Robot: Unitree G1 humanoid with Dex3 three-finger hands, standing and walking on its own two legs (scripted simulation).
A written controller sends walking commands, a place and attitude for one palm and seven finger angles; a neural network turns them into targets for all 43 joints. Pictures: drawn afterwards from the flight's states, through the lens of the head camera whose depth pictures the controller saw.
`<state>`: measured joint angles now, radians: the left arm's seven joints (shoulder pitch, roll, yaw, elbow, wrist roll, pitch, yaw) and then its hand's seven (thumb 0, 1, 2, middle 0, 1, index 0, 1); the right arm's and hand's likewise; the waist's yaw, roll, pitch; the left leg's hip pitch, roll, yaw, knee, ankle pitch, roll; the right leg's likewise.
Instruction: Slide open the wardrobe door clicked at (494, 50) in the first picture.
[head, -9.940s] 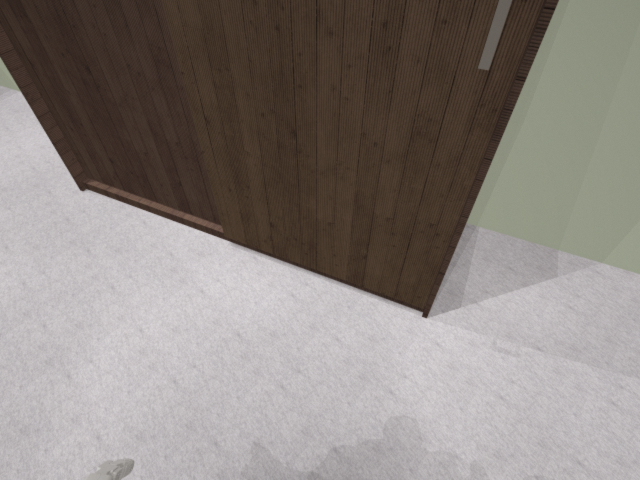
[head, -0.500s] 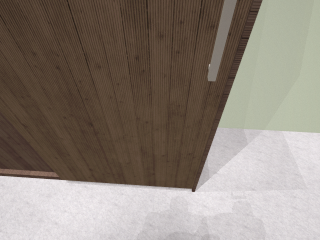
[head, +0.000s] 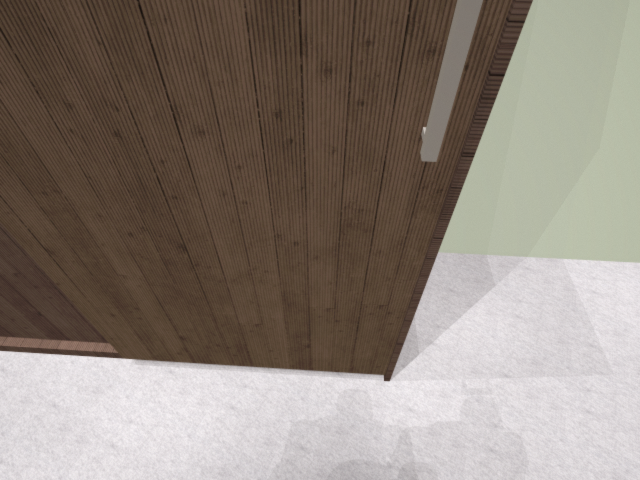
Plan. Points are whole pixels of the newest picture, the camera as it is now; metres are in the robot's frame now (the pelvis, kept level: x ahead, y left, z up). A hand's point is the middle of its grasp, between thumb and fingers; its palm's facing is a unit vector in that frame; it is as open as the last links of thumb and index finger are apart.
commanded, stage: look again from close up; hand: right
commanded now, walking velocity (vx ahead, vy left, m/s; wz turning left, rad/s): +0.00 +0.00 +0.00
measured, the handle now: (448, 62) +0.52 -0.12 +0.27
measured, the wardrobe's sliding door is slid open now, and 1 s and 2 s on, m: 0.00 0.00 0.00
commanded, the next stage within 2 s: raise the hand with hooked fingers in 0.22 s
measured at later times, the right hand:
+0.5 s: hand (495, 458) +0.17 -0.19 -0.03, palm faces +0.27 +0.95 -0.16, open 7.4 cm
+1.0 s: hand (523, 422) +0.19 -0.19 +0.06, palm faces +0.01 +1.00 -0.08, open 10.2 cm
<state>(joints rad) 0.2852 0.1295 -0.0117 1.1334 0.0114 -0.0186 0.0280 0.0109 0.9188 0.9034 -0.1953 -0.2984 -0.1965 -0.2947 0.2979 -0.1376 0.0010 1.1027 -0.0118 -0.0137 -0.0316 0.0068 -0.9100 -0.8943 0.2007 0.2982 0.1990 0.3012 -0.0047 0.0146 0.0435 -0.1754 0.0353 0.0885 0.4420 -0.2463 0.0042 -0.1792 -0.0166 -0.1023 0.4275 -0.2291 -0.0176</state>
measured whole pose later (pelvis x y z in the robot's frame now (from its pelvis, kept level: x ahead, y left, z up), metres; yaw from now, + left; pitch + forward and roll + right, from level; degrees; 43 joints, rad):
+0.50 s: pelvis +0.00 +0.01 -0.01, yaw -2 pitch +0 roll +0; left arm 0.32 0.24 0.00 0.82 -0.04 -0.27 0.08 0.02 0.92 0.90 -0.20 -0.30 -0.20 -0.29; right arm 0.48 -0.19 -0.03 0.09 0.16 -0.08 -0.12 0.05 -0.91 -0.87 0.20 0.33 0.20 0.34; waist 0.03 -0.03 -0.02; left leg -0.26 0.05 0.12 0.58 -0.32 0.01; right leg -0.28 -0.01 -0.07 0.57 -0.29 -0.01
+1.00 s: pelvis -0.01 +0.02 -0.03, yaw -3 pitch +3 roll +2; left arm 0.20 0.21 -0.06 0.60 -0.05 -0.25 0.07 0.01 0.90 0.90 -0.20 -0.30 -0.20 -0.30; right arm 0.36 -0.28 -0.19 -0.09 0.30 -0.27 0.34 0.01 -0.31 -0.64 0.24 0.68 0.24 0.68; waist -0.04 -0.04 -0.04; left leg -0.40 0.02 0.17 0.74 -0.39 0.03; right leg -0.47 -0.06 -0.01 0.79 -0.38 0.01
